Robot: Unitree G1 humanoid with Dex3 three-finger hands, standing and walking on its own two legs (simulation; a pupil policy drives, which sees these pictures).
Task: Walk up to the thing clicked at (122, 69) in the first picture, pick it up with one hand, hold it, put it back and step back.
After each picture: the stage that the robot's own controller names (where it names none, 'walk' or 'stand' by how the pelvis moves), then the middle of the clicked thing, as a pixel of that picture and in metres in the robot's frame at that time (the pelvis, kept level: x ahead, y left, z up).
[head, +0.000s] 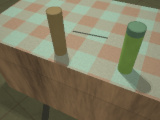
stand; (130, 50) +0.52 -0.17 +0.00
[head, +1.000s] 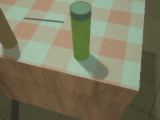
sink last; (81, 35) +0.52 +0.06 +0.04
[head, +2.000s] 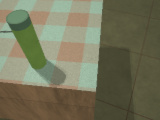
rise first; (29, 43) +0.48 +0.24 +0.05
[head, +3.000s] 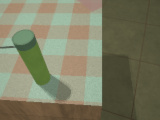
stand; (34, 61) +0.43 +0.21 +0.02
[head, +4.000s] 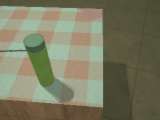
stand; (41, 63) +0.45 +0.20 +0.00
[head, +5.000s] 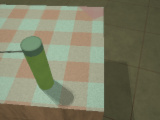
stand; (39, 66) +0.43 +0.20 +0.00
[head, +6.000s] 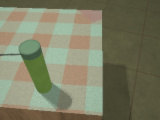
stand; (37, 69) +0.42 +0.20 +0.00
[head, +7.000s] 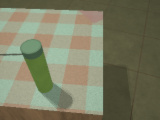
stand; (39, 69) +0.42 +0.20 +0.00
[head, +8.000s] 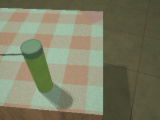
stand; (39, 69) +0.42 +0.20 +0.00
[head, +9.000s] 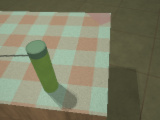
rise first; (44, 69) +0.42 +0.21 +0.00
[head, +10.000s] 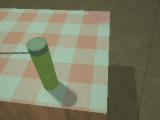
go down; (44, 66) +0.43 +0.21 +0.00
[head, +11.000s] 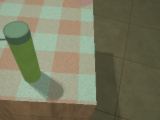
go down; (25, 56) +0.44 +0.19 +0.03
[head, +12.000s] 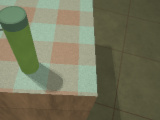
go down; (22, 45) +0.45 +0.20 +0.06
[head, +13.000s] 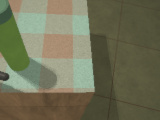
close in; (8, 40) +0.44 +0.21 +0.08
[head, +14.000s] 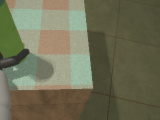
close; (3, 31) +0.46 +0.20 +0.10
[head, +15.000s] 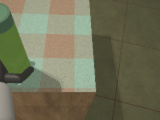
lift; (10, 49) +0.41 +0.20 +0.10
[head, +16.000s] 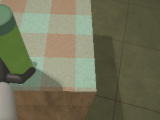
lift; (12, 50) +0.40 +0.20 +0.09
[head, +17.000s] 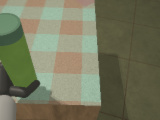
hold; (17, 61) +0.34 +0.19 +0.14
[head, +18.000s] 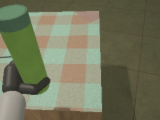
hold; (27, 56) +0.33 +0.17 +0.20
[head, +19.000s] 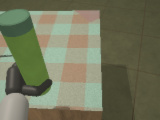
hold; (29, 59) +0.33 +0.16 +0.18
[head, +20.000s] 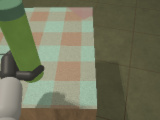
crouch; (22, 45) +0.39 +0.19 +0.17
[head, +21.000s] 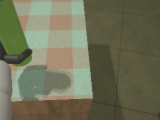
lower; (9, 29) +0.47 +0.20 +0.13
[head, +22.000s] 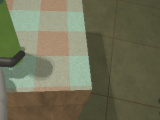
lower; (1, 31) +0.46 +0.21 +0.10
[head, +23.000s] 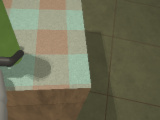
lower; out of the picture +0.46 +0.21 +0.10
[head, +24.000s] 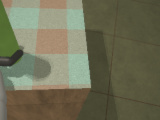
lower; out of the picture +0.46 +0.21 +0.10
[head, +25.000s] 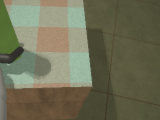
loosen; out of the picture +0.47 +0.21 +0.11
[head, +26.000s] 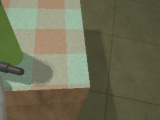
withdraw; out of the picture +0.45 +0.20 +0.10
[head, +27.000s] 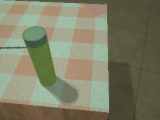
sink last; (42, 60) +0.43 +0.19 +0.05
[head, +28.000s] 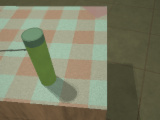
stand; (41, 60) +0.44 +0.20 +0.05
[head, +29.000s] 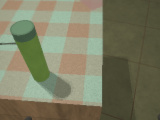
stand; (33, 55) +0.44 +0.21 +0.06
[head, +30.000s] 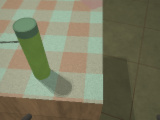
stand; (35, 52) +0.45 +0.20 +0.07
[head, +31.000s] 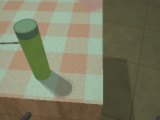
stand; (35, 53) +0.44 +0.21 +0.07
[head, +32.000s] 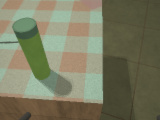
stand; (34, 52) +0.45 +0.21 +0.07
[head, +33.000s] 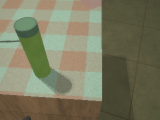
stand; (35, 51) +0.46 +0.20 +0.06
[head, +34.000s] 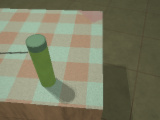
stand; (42, 63) +0.45 +0.20 +0.00
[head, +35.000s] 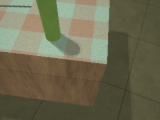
walk; (49, 14) +0.59 +0.17 +0.03
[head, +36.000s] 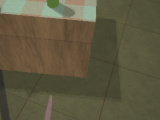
walk; out of the picture +0.88 +0.20 +0.01
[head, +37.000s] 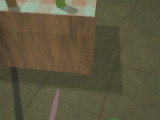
stand; out of the picture +1.08 +0.21 +0.01
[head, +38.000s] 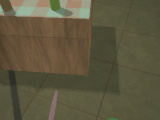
stand; out of the picture +1.08 +0.23 +0.00
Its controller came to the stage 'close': yes
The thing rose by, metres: 0.21
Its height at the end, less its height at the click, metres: +0.00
